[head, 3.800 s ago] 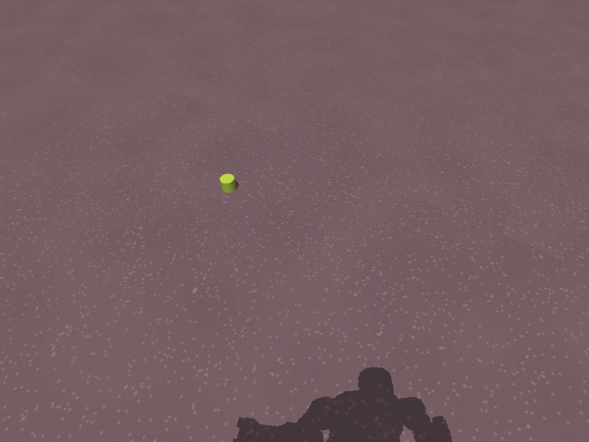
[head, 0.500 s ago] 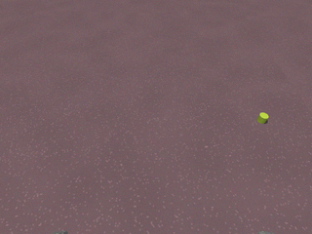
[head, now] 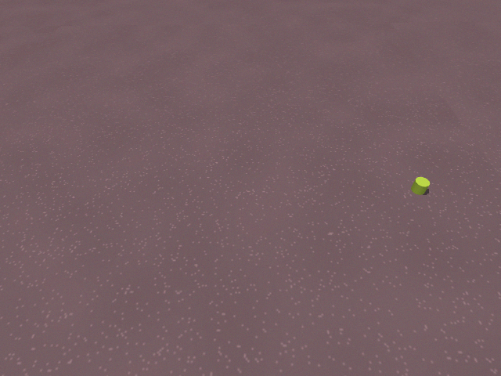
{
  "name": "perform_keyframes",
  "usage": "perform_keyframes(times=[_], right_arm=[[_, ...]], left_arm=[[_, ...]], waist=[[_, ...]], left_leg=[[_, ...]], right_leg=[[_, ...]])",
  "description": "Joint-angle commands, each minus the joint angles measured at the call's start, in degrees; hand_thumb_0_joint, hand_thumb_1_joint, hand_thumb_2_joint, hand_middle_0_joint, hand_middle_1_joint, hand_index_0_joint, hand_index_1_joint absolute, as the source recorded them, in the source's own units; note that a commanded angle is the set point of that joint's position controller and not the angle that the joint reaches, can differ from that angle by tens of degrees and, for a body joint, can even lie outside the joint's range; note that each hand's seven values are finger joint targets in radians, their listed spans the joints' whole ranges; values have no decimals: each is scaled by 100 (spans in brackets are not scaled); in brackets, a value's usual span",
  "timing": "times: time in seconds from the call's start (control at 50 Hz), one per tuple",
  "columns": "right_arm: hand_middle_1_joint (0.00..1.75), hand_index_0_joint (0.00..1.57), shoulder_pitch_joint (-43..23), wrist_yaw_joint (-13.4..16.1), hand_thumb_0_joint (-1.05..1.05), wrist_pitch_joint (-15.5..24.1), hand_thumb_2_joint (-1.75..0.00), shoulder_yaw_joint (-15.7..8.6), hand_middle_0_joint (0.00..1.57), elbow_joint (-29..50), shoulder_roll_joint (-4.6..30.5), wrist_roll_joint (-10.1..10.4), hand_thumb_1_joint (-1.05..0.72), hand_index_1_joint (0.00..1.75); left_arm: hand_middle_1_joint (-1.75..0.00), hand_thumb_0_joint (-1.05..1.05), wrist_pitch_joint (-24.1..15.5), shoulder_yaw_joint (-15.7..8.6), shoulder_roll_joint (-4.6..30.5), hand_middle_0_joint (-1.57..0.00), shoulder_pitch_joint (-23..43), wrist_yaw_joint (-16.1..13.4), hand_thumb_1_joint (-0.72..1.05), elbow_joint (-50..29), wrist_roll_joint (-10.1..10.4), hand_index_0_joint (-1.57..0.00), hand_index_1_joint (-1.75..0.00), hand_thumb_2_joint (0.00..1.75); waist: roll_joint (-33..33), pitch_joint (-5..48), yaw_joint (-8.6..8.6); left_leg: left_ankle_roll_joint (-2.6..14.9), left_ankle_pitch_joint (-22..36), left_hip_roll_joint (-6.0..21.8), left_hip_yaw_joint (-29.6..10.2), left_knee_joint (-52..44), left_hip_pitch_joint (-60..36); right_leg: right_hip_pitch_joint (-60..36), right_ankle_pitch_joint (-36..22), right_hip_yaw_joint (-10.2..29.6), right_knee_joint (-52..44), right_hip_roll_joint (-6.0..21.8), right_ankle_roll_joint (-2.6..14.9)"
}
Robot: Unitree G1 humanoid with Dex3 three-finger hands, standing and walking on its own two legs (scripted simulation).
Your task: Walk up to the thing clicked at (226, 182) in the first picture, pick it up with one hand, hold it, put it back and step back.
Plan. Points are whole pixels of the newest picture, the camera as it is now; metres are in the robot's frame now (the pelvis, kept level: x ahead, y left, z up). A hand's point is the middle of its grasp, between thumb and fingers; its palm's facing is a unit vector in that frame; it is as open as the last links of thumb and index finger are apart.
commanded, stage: stand
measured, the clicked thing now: (420, 185) +1.15 -0.86 -0.75
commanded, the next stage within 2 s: none
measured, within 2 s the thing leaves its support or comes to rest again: neither
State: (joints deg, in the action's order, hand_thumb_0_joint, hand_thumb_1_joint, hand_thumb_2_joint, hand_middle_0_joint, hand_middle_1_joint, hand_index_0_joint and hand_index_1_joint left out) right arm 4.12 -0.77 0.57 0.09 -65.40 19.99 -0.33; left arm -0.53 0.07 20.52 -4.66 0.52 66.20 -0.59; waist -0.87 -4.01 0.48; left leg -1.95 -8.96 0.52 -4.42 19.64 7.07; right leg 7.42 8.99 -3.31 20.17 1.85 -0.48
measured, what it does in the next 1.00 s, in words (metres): stands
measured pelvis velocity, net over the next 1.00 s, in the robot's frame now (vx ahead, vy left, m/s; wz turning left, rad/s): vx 0.02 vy -0.01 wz -0.01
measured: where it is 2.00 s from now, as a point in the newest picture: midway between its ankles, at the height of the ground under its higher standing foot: outside the picture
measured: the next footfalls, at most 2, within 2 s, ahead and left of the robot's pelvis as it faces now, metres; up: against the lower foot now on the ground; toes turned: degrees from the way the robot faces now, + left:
none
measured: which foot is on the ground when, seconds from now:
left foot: down 0.00-1.00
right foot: down 0.00-1.00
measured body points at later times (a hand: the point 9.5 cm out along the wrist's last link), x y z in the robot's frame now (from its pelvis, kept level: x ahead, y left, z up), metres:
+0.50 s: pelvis +0.01 +0.00 +0.00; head +0.03 -0.01 +0.45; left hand +0.09 +0.30 -0.13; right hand +0.06 -0.31 -0.14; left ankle +0.03 +0.14 -0.75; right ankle +0.03 -0.12 -0.75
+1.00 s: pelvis +0.02 -0.01 +0.00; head +0.03 -0.01 +0.45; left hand +0.10 +0.30 -0.13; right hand +0.10 -0.31 -0.13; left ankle +0.03 +0.14 -0.75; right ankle +0.03 -0.12 -0.75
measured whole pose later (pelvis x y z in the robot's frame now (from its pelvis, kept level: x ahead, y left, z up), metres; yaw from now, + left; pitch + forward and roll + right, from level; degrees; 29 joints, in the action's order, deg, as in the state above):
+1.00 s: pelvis +0.02 -0.01 +0.00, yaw -1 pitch -2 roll +0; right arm 5.5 -0.5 0.7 0.5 -65.0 20.5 -0.5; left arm -0.4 -0.3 20.2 -5.4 0.6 65.4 -0.6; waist -0.7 -3.5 0.4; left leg -2.4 -10.0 1.3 -3.9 18.6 6.6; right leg 7.3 9.9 -2.9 19.3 1.1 -0.1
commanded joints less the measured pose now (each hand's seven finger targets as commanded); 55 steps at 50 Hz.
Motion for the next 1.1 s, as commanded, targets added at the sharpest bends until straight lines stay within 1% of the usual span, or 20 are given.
perform_keyframes(times=[0.0, 0.08, 0.12, 0.18, 0.2, 0.28, 0.3, 0.32, 0.38, 0.42, 0.5, 0.56, 0.64, 0.68, 0.72, 0.76, 0.86, 0.92, 1.0, 1.08], right_arm=[[30, 20, -246, 80, 0, 89, -90, -217, 20, 260, 1249, -5, -90, 30], [30, 20, -87, 57, 0, 53, -90, -237, 20, 252, 1214, -15, -90, 30], [30, 20, -80, 49, 0, 44, -90, -261, 20, 279, 1252, -31, -90, 30], [30, 20, -23, 44, 0, 48, -90, -245, 20, 298, 1172, -45, -90, 30], [30, 20, 19, 43, 0, 57, -90, -240, 20, 300, 1158, -44, -90, 30], [30, 20, 87, 74, 0, 99, -90, -212, 20, 288, 1187, -41, -90, 30], [30, 20, -9, 80, 0, 116, -90, -209, 20, 311, 1201, -45, -90, 30], [30, 20, 0, 94, 0, 118, -90, -208, 20, 310, 1207, -34, -90, 30], [30, 20, 36, 118, 0, 124, -90, -188, 20, 273, 1223, -11, -90, 30], [30, 20, 35, 117, 0, 114, -90, -179, 20, 258, 1227, 4, -90, 30], [30, 20, 61, 138, 0, 118, -90, -165, 20, 240, 1273, 11, -90, 30], [30, 20, 48, 147, 0, 111, -90, -154, 20, 255, 1255, 9, -90, 30], [30, 20, 6, 133, 0, 96, -90, -151, 20, 260, 1259, -7, -90, 30], [30, 20, -49, 129, 0, 91, -90, -168, 20, 299, 1245, -6, -90, 30], [30, 20, -6, 130, 0, 96, -90, -168, 20, 317, 1252, -4, -90, 30], [30, 20, -64, 126, 0, 112, -90, -163, 20, 334, 1253, 3, -90, 30], [30, 20, -88, 123, 0, 99, -90, -160, 20, 346, 1240, -4, -90, 30], [30, 20, -121, 123, 0, 111, -90, -171, 20, 378, 1250, -3, -90, 30], [30, 20, -74, 133, 0, 117, -90, -166, 20, 356, 1260, -15, -90, 30], [30, 20, -41, 141, 0, 98, -90, -158, 20, 336, 1228, -3, -90, 30]], left_arm=[[-30, 0, -124, -231, 1264, -20, 233, -63, 90, -285, 11, -20, -30, 90], [-30, 0, -100, -259, 1359, -20, 262, -59, 90, -324, -16, -20, -30, 90], [-30, 0, -83, -271, 1348, -20, 248, -59, 90, -357, -24, -20, -30, 90], [-30, 0, -95, -282, 1360, -20, 214, -48, 90, -386, -4, -20, -30, 90], [-30, 0, -107, -279, 1367, -20, 212, -41, 90, -410, 0, -20, -30, 90], [-30, 0, -116, -289, 1321, -20, 222, -41, 90, -425, 18, -20, -30, 90], [-30, 0, -123, -280, 1279, -20, 146, -41, 90, -428, 25, -20, -30, 90], [-30, 0, -127, -278, 1273, -20, 154, -47, 90, -419, 31, -20, -30, 90], [-30, 0, -109, -267, 1265, -20, 123, -43, 90, -392, 39, -20, -30, 90], [-30, 0, -107, -247, 1251, -20, 126, -48, 90, -386, 35, -20, -30, 90], [-30, 0, -110, -242, 1222, -20, 115, -54, 90, -380, 39, -20, -30, 90], [-30, 0, -104, -250, 1235, -20, 160, -62, 90, -377, 38, -20, -30, 90], [-30, 0, -90, -239, 1189, -20, 162, -55, 90, -365, 36, -20, -30, 90], [-30, 0, -100, -243, 1211, -20, 163, -58, 90, -379, 14, -20, -30, 90], [-30, 0, -117, -257, 1223, -20, 221, -62, 90, -400, 8, -20, -30, 90], [-30, 0, -129, -258, 1206, -20, 165, -64, 90, -401, 22, -20, -30, 90], [-30, 0, -114, -263, 1215, -20, 246, -62, 90, -430, 14, -20, -30, 90], [-30, 0, -132, -266, 1228, -20, 191, -64, 90, -441, 6, -20, -30, 90], [-30, 0, -134, -265, 1232, -20, 195, -70, 90, -453, 16, -20, -30, 90], [-30, 0, -117, -268, 1245, -20, 156, -75, 90, -426, 16, -20, -30, 90]], waist=[[92, 288, 19], [232, 103, -36], [167, 131, -20], [225, 234, -6], [243, 307, -28], [20, 500, -29], [-62, 618, 53], [-23, 674, 25], [2, 731, 21], [36, 644, 4], [42, 746, -1], [108, 686, -20], [62, 394, 0], [142, 434, -5], [132, 591, -40], [122, 621, -14], [53, 509, -23], [65, 752, -9], [41, 817, -13], [89, 731, -12]], left_leg=[[238, -324, 502, -387, -461, 370], [247, -779, 431, -369, -387, 387], [268, -990, 447, -406, -414, 516], [279, -765, 417, -351, -334, 510], [269, -604, 408, -315, -274, 395], [269, -166, 547, -397, -359, 485], [272, 233, 578, -379, -317, 395], [269, 436, 598, -377, -292, 387], [246, 612, 604, -345, -261, 249], [240, 518, 581, -345, -266, 231], [248, 924, 638, -313, -213, 124], [241, 1021, 641, -288, -228, 94], [218, 508, 608, -305, -359, 266], [219, 469, 608, -297, -335, 109], [245, 722, 635, -282, -282, 104], [244, 801, 638, -275, -285, 24], [226, 535, 625, -288, -365, 123], [223, 924, 649, -253, -269, -59], [213, 1149, 669, -237, -264, -25], [206, 976, 643, -234, -293, 23]], right_leg=[[-52, 657, 651, -574, 562, 108], [416, 1559, 814, -778, 594, 137], [377, 1629, 801, -714, 570, 153], [298, 1596, 893, -735, 615, 164], [351, 1568, 947, -774, 643, 178], [-75, 611, 784, -441, 565, 159], [-207, 215, 732, -361, 578, 161], [-289, -33, 707, -315, 582, 156], [-337, -274, 693, -279, 596, 180], [-241, -174, 670, -346, 570, 162], [-405, -690, 644, -254, 596, 144], [-378, -778, 622, -253, 586, 128], [-199, -180, 620, -409, 546, 114], [-90, -79, 644, -468, 556, 125], [-314, -503, 651, -401, 603, 124], [-320, -625, 642, -386, 599, 112], [-227, -240, 639, -450, 567, 125], [-377, -718, 637, -381, 609, 135], [-527, -950, 606, -315, 619, 118], [-480, -767, 587, -350, 603, 126]])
